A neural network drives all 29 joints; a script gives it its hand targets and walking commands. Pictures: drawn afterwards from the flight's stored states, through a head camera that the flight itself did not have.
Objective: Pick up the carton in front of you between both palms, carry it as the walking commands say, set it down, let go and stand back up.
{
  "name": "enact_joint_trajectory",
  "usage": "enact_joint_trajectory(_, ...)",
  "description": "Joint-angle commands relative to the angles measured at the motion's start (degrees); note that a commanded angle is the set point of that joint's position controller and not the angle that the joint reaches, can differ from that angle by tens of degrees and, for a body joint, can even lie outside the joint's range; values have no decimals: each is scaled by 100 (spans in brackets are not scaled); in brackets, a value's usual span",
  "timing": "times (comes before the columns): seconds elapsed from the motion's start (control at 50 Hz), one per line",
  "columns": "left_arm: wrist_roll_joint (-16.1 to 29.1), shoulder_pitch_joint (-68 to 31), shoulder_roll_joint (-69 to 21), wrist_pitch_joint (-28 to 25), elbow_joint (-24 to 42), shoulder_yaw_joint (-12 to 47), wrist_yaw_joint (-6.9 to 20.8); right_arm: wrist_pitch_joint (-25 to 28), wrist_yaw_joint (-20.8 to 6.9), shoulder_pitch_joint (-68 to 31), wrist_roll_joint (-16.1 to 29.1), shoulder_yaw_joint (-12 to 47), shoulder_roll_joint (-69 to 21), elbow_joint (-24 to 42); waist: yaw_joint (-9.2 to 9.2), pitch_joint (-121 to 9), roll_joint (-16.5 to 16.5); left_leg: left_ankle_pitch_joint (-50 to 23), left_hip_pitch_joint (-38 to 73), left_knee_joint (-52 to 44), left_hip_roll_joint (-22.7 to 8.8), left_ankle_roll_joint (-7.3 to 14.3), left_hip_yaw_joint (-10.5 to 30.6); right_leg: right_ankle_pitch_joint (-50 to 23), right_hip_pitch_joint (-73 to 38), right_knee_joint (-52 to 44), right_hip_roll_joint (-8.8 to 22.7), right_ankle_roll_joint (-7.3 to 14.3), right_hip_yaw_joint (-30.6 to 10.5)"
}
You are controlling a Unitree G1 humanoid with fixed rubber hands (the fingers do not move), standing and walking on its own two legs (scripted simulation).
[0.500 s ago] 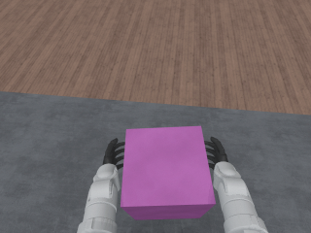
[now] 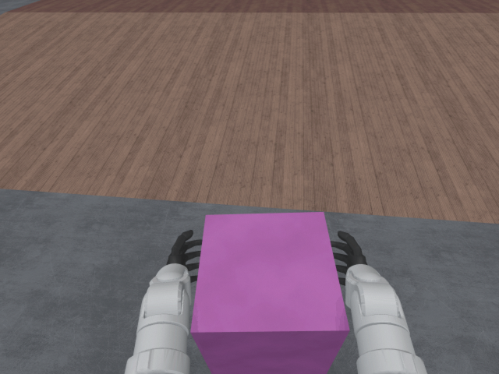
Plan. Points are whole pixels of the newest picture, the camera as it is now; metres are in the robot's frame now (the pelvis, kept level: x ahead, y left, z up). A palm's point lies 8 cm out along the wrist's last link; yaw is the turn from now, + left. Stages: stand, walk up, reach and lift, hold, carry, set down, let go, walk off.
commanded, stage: reach and lift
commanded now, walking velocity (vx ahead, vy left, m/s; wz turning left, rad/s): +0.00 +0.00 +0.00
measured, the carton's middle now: (266, 298) +0.29 +0.00 -0.05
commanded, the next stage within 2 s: hold in 0.74 s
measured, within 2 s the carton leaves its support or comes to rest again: neither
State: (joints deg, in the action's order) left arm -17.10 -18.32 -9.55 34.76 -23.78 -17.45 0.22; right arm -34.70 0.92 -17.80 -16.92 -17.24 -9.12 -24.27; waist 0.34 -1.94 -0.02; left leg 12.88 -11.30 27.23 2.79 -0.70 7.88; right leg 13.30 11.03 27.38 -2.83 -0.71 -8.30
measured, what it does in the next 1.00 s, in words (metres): stands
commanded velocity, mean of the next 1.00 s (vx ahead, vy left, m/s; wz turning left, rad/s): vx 0.00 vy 0.00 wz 0.00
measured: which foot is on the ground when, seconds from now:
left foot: down 0.00-1.00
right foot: down 0.00-1.00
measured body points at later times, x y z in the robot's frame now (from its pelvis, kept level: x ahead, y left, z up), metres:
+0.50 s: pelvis +0.01 +0.00 +0.01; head -0.02 +0.00 +0.45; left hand +0.32 +0.15 +0.03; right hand +0.32 -0.15 +0.03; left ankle +0.02 +0.13 -0.74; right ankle +0.02 -0.13 -0.74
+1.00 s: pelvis +0.01 +0.00 +0.01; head -0.04 +0.00 +0.45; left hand +0.31 +0.15 +0.05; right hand +0.31 -0.15 +0.05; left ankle +0.02 +0.13 -0.74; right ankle +0.02 -0.13 -0.74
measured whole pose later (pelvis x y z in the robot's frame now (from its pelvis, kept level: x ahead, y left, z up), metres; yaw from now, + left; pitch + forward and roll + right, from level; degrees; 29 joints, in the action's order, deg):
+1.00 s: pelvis +0.01 +0.00 +0.01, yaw +0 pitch -7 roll +0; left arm -16.1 -15.6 -8.9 43.3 -14.6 -13.0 0.6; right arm -43.6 0.6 -15.0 -16.1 -12.8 -8.7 -14.8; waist 0.2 -0.9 0.0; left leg 10.7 -2.4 20.1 2.1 -0.5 7.6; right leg 11.1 2.1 20.1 -2.3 -0.4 -7.8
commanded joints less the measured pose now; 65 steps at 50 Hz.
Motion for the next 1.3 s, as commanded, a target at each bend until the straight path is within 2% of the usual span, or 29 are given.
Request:
enact_joint_trajectory(0.0,1318,-3068,-5667,-114,-210,3123,1456,185,-1587,-3446,1422,3188,-5602,30,5,-1293,-1,-251,446,-460,180,30,-399,-172,-153,-507,-201,45,439)
enact_joint_trajectory(0.16,1273,-2993,-5538,-44,-166,3079,1455,101,-1562,-3301,1372,3134,-5551,19,7,-1302,-16,-443,582,-552,208,21,-433,-402,-320,-620,-206,18,434)
enact_joint_trajectory(0.48,1412,-2338,-5415,167,422,3315,1417,-114,-1500,-2681,1537,3382,-5414,653,0,-1344,-1,-1381,960,-713,256,-40,-388,-1332,-755,-781,-258,-38,400)
enact_joint_trajectory(0.7,1503,-2202,-5363,324,693,3415,1401,-267,-1491,-2558,1610,3470,-5334,947,2,-1237,15,-1494,1065,-794,264,-60,-359,-1413,-848,-862,-277,-42,386)
enact_joint_trajectory(0.8,1754,-2198,-5422,492,1226,3828,1376,-430,-1464,-2566,1843,3863,-5358,1494,-37,-1538,4,-1879,1316,-823,259,-82,-311,-1759,-1078,-893,-285,-69,368)
enact_joint_trajectory(0.84,1720,-2101,-5311,622,1245,3760,1345,-568,-1439,-2451,1803,3797,-5246,1514,-33,-1333,16,-1759,1296,-897,258,-76,-309,-1645,-1069,-964,-275,-67,363)
enact_joint_trajectory(0.94,1485,-2150,-5119,762,901,3357,1370,-721,-1476,-2506,1600,3441,-5096,1184,-3,-640,5,-852,1007,-1021,233,-29,-376,-794,-840,-1086,-238,-16,406)
enact_joint_trajectory(1.08,1549,-2645,-5308,694,876,3445,1437,-648,-1533,-3026,1668,3513,-5264,1168,-4,-932,-7,-742,1032,-926,225,-16,-408,-679,-837,-985,-227,-16,431)
enact_joint_trajectory(1.28,1489,-2793,-5315,672,677,3349,1451,-626,-1539,-3159,1604,3411,-5277,957,-5,-935,-1,-590,1010,-925,215,-2,-423,-520,-790,-984,-213,3,445)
